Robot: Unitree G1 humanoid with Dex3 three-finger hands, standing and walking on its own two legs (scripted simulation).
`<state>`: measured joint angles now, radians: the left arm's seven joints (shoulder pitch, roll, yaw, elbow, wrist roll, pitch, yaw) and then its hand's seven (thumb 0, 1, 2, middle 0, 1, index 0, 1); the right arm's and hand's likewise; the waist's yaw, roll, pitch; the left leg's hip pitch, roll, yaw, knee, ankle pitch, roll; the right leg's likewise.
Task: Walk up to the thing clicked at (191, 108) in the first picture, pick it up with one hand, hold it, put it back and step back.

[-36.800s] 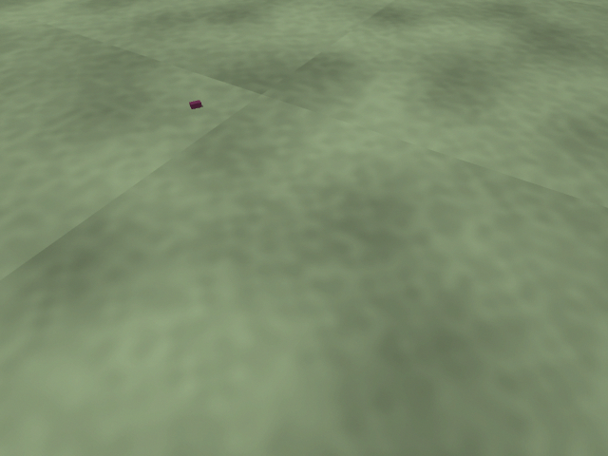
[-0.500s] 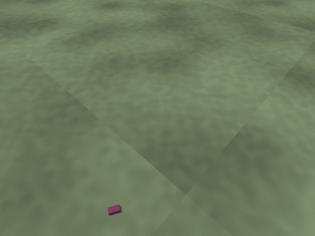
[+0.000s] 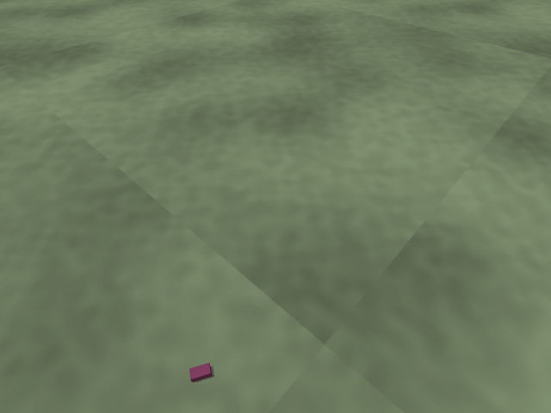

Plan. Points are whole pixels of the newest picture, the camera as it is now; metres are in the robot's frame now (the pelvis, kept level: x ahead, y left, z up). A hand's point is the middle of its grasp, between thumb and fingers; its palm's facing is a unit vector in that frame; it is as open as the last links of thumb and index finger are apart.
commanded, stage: stand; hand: left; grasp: from above
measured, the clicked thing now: (200, 372) +0.43 +0.27 -0.76
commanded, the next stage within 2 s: step back in 1.54 s
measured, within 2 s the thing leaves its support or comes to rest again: neither
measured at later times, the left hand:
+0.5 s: hand out of the picture +0.08 +0.24 -0.16, palm faces +0.01 -0.94 -0.34, open 7.4 cm
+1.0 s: hand out of the picture +0.10 +0.24 -0.16, palm faces +0.00 -0.94 -0.34, open 7.4 cm
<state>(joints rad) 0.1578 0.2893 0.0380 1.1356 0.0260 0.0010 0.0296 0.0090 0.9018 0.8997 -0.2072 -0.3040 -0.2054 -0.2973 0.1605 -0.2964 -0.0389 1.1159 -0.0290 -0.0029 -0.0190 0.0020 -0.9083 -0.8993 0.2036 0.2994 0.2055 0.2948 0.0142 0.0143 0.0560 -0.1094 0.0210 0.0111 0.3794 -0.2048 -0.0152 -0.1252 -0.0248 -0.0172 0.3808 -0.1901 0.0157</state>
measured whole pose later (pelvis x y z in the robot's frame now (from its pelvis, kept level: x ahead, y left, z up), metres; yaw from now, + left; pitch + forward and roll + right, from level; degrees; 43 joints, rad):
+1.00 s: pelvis +0.02 -0.01 +0.00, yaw -1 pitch -2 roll +0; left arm 0.09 0.31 0.03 1.16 0.01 -0.01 0.01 0.01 0.90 0.90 -0.21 -0.30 -0.21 -0.30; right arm 0.11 -0.33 -0.02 1.14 -0.02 -0.01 -0.01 0.00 -0.91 -0.90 0.20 0.30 0.21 0.29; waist 0.00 0.01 0.05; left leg -0.08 0.04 0.02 0.32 -0.20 -0.03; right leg -0.10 -0.01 -0.01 0.33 -0.19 0.01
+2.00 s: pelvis -0.06 +0.04 -0.01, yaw -3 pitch -1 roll -2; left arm 0.04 0.42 0.06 0.90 0.00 0.07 0.03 0.01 0.90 0.90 -0.21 -0.30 -0.20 -0.30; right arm 0.14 -0.35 -0.05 0.96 -0.03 0.03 0.00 0.00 -0.91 -0.90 0.21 0.30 0.21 0.29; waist -0.02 -0.05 0.19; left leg -0.29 0.00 0.00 0.57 -0.27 0.05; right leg -0.49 0.14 0.17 1.14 -0.51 -0.02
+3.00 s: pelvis -0.36 +0.01 -0.02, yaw -6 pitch -2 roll -1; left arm 0.19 0.40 0.10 0.84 0.02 0.06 0.01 0.01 0.90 0.90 -0.21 -0.30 -0.21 -0.30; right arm 0.11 -0.37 -0.05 0.81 -0.03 0.02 -0.02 0.00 -0.90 -0.90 0.21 0.30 0.21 0.30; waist 0.03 -0.03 0.18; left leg -0.37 0.05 0.00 0.62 -0.21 0.00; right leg -0.31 0.05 0.11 0.90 -0.51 0.03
